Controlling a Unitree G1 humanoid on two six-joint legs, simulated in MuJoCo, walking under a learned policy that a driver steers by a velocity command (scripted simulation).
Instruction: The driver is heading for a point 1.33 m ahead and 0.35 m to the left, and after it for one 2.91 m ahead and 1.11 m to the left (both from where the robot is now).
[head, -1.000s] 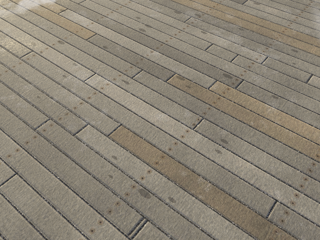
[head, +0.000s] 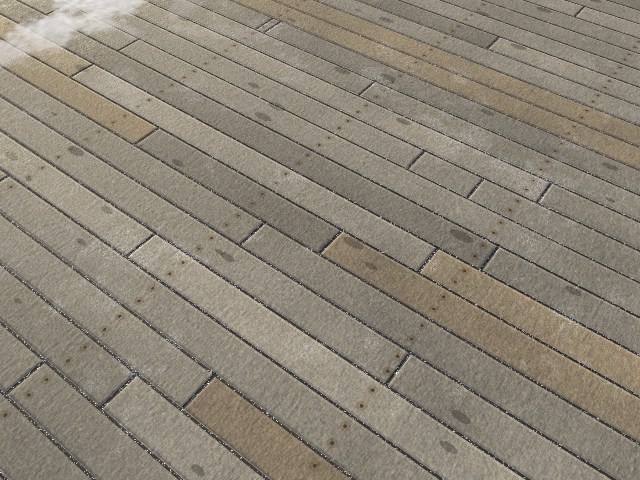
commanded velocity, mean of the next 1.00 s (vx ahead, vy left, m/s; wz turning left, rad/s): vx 0.50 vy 0.00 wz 0.00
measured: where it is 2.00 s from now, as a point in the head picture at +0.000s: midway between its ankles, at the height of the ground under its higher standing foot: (312, 273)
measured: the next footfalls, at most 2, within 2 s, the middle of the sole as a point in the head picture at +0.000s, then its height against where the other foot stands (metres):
right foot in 0.36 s outside the picture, level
left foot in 0.92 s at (304, 401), level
